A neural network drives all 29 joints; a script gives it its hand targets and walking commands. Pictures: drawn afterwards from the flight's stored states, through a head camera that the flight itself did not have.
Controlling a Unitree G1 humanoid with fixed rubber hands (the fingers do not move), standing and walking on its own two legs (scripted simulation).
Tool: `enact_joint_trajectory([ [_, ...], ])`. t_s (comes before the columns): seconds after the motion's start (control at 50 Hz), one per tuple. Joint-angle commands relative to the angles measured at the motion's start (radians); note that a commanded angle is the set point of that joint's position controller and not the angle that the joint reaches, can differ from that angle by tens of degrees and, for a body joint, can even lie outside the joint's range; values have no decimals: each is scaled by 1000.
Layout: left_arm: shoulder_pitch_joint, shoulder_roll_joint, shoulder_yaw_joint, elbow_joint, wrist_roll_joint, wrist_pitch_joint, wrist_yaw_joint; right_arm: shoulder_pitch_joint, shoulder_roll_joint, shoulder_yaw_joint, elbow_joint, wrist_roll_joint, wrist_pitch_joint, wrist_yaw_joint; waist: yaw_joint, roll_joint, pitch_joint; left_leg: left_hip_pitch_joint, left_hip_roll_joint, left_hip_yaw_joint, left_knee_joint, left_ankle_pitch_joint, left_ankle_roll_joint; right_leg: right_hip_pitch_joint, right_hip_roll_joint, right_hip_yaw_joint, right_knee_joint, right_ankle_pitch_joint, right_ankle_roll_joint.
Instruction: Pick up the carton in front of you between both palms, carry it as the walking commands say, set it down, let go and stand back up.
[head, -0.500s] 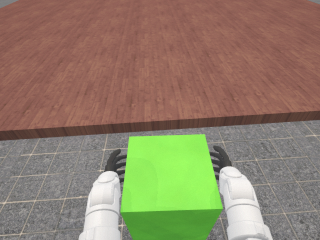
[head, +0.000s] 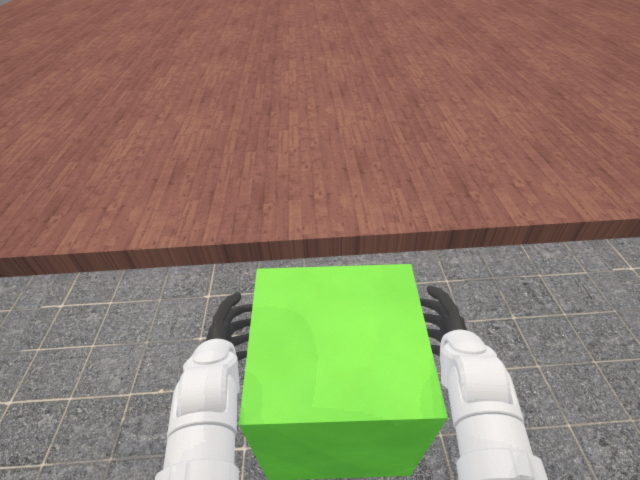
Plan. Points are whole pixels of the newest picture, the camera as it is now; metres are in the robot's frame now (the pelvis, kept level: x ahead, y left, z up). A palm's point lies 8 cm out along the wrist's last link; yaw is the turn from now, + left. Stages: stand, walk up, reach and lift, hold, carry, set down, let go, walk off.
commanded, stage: reach and lift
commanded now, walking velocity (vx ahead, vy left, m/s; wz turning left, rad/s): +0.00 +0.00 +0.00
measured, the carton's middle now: (336, 376) +0.29 +0.00 -0.04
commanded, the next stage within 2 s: hold in 0.32 s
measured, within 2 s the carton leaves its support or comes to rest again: neither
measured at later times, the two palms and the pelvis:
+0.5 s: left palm (214, 347) +0.28 +0.15 +0.05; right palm (455, 338) +0.28 -0.15 +0.05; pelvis +0.00 +0.00 +0.00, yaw +0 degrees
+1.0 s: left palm (215, 350) +0.28 +0.15 +0.05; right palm (456, 340) +0.28 -0.15 +0.05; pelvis -0.01 +0.00 +0.00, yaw +0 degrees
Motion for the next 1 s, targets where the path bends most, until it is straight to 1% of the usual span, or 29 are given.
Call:
enact_joint_trajectory([
  [0.0, -433, -926, -532, -28, -228, -13, -222, -434, 931, 536, -34, 232, -20, 223, 0, -6, -273, 34, -66, -3, -61, 228, 3, 133, 62, 12, -42, 228, 5],
  [0.14, -402, -920, -550, -70, -239, 5, -217, -408, 917, 553, -78, 246, -2, 221, -1, -4, -259, 51, -67, -8, -69, 257, 1, 142, 66, 13, -51, 249, 7],
  [0.28, -410, -918, -556, -88, -245, 23, -214, -419, 906, 558, -97, 251, 14, 221, -2, -2, -244, 52, -65, -9, -73, 233, 0, 136, 67, 12, -54, 217, 6],
  [0.32, -414, -924, -576, -111, -257, 29, -213, -424, 910, 580, -120, 263, 20, 222, -1, -1, -257, 62, -64, -11, -74, 243, -1, 143, 68, 11, -55, 223, 6],
  [0.38, -398, -924, -621, -176, -285, 52, -207, -411, 912, 631, -187, 293, 42, 217, 2, -2, -292, 92, -63, -16, -79, 295, -2, 173, 69, 15, -61, 274, 11],
  [0.4, -387, -913, -621, -186, -285, 64, -204, -399, 903, 631, -197, 294, 54, 213, 3, -3, -285, 95, -62, -16, -84, 297, -2, 176, 68, 16, -65, 276, 11],
  [0.46, -366, -872, -581, -166, -261, 94, -197, -375, 863, 592, -174, 272, 84, 206, 2, -3, -197, 66, -60, -8, -105, 209, -1, 154, 64, 13, -82, 192, 7],
  [0.5, -380, -859, -557, -142, -247, 102, -199, -388, 851, 565, -148, 257, 91, 207, -1, -2, -148, 43, -58, -3, -113, 135, 2, 133, 61, 9, -88, 122, 2],
  [0.54, -411, -867, -556, -137, -249, 102, -204, -420, 860, 563, -142, 257, 90, 212, -1, -1, -145, 35, -56, -2, -111, 103, 4, 126, 60, 6, -86, 92, 0],
  [0.64, -482, -891, -567, -133, -259, 93, -212, -490, 888, 575, -139, 267, 82, 219, 1, 1, -186, 31, -54, -2, -94, 82, 6, 129, 59, 5, -71, 73, -1],
  [0.78, -512, -890, -553, -97, -248, 88, -215, -520, 894, 563, -104, 256, 80, 218, 4, -5, -187, 19, -53, 2, -92, 39, 9, 123, 55, 3, -67, 37, 0],
  [0.86, -513, -886, -547, -92, -244, 88, -216, -517, 896, 557, -97, 252, 80, 217, 3, -6, -188, 22, -54, 3, -92, 49, 9, 128, 54, 3, -68, 50, 2],
  [0.98, -492, -881, -552, -110, -246, 89, -215, -493, 897, 563, -112, 257, 82, 213, 3, -7, -202, 36, -57, 2, -91, 99, 6, 144, 54, 5, -68, 102, 4],
])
